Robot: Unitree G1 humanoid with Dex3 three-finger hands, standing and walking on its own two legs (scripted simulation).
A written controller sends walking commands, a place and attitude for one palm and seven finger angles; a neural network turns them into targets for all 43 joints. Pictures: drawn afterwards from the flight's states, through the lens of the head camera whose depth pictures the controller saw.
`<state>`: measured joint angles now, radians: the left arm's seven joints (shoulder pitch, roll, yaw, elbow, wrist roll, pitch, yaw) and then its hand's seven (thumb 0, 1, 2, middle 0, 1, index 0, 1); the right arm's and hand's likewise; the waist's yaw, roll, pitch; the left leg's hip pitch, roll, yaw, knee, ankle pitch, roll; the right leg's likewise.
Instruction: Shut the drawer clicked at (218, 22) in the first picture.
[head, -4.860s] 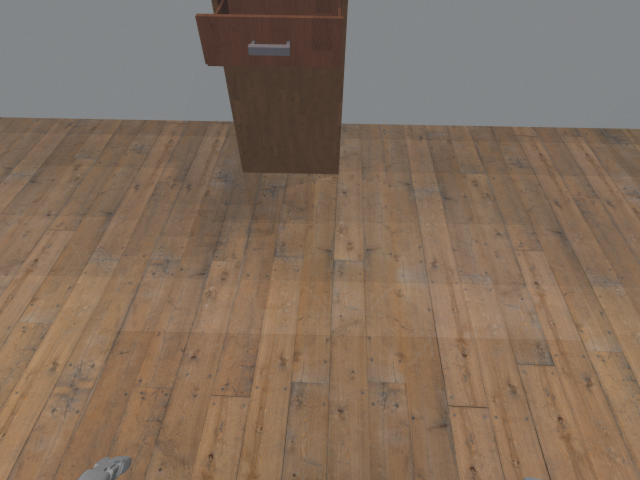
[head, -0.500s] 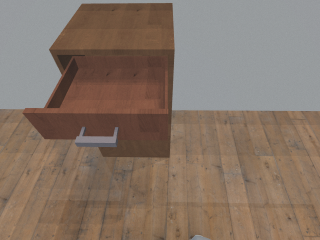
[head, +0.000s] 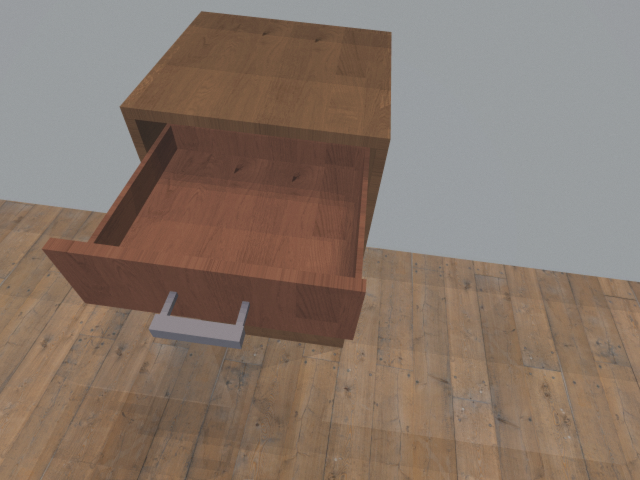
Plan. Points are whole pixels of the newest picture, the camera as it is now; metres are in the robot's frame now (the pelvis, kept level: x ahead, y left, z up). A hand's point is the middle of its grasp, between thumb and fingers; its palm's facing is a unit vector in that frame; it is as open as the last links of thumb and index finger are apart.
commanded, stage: come to a stop and stand still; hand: left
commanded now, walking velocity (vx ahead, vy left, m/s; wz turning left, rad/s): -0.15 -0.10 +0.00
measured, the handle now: (203, 317) +0.31 +0.20 -0.02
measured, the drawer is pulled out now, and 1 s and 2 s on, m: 0.30 0.30 0.30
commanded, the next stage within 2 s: look again from close up in 0.96 s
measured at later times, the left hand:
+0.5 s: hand out of the picture -0.02 +0.13 -0.17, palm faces +0.05 -0.97 -0.23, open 7.3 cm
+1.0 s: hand out of the picture -0.08 +0.11 -0.17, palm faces +0.06 -0.98 -0.16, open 7.3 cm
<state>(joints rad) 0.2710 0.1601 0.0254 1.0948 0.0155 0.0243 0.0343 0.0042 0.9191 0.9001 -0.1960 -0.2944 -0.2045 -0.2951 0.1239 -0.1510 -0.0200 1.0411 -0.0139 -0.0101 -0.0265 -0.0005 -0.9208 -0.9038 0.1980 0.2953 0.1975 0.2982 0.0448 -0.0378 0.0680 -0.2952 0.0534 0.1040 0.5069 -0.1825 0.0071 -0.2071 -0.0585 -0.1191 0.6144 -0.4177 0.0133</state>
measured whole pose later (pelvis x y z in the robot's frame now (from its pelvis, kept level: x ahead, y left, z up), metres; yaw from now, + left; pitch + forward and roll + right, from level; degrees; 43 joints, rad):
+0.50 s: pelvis -0.04 -0.05 +0.00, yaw +1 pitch -1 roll +0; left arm 0.24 0.15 0.02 1.10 0.01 0.00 0.03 0.01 0.93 0.90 -0.20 -0.29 -0.21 -0.30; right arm 0.24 -0.20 -0.04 1.13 -0.01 0.02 -0.03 0.00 -0.92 -0.90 0.20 0.30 0.20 0.30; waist -0.01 0.04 0.04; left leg -0.18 0.06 0.00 0.47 -0.26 -0.04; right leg -0.22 0.03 -0.11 0.50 -0.27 -0.07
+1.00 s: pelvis -0.06 -0.05 +0.01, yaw +0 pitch -1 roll +0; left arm 0.30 0.11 0.02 1.14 0.01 0.00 0.02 0.01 0.91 0.90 -0.20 -0.29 -0.20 -0.30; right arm 0.34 -0.11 0.00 1.16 -0.02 0.00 -0.03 0.00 -0.91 -0.90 0.20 0.30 0.20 0.30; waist 0.00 0.00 0.03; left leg -0.18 0.05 0.02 0.40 -0.20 -0.04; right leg -0.20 0.02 -0.09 0.41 -0.19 -0.05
